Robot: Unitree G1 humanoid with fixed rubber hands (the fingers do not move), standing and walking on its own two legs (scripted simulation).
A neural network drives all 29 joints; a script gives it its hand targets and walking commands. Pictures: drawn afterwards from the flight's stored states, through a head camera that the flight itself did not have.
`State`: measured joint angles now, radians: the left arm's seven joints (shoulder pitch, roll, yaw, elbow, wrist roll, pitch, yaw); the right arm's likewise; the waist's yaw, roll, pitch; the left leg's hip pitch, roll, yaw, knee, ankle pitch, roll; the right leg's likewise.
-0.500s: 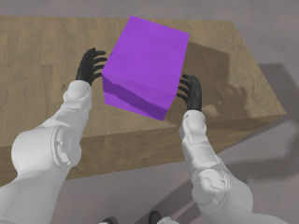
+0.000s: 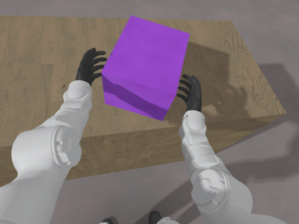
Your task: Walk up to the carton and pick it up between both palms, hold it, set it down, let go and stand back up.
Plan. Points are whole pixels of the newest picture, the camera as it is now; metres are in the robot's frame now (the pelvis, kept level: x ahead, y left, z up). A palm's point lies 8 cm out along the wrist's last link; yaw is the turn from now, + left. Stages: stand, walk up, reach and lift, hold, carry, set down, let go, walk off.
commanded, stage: reach and lift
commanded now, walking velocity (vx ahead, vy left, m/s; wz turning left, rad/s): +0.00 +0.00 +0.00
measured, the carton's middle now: (146, 69) +0.59 -0.05 -0.02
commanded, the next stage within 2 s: none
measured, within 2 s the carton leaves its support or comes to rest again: leaves its support in 1.34 s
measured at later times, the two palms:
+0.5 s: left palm (85, 79) +0.50 +0.13 +0.04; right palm (192, 107) +0.41 -0.15 +0.03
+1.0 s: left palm (89, 87) +0.48 +0.12 +0.04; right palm (197, 114) +0.39 -0.16 +0.03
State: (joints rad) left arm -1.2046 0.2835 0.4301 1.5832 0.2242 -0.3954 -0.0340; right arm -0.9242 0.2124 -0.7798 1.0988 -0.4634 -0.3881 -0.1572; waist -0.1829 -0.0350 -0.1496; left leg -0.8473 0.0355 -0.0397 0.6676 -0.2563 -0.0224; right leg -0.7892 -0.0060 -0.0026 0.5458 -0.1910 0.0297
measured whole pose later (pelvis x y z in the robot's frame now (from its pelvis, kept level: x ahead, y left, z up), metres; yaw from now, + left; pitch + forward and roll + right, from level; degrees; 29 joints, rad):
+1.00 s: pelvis +0.00 +0.00 +0.00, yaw +0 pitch +25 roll -3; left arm -1.13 0.22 0.41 1.59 0.22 -0.46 0.01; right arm -0.83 0.22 -0.78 1.10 -0.46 -0.46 -0.17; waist -0.17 -0.03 -0.20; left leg -0.84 0.04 -0.04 0.65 -0.24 -0.02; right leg -0.79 -0.01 0.00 0.55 -0.19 0.03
